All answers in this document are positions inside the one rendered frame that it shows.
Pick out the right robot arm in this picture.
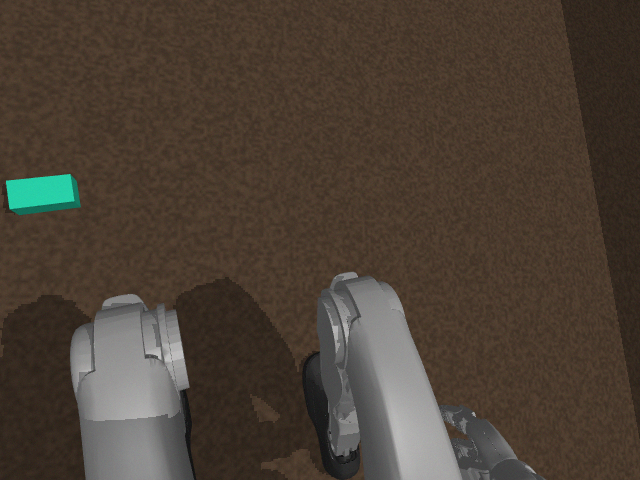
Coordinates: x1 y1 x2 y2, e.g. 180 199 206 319
489 459 546 480

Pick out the right robot hand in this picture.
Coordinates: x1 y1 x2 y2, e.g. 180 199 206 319
439 405 518 480

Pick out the small box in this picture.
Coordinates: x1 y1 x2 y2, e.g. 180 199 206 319
6 174 81 215

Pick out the left robot foot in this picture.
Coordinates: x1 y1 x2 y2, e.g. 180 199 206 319
180 389 196 480

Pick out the right robot foot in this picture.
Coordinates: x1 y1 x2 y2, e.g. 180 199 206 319
302 352 360 480

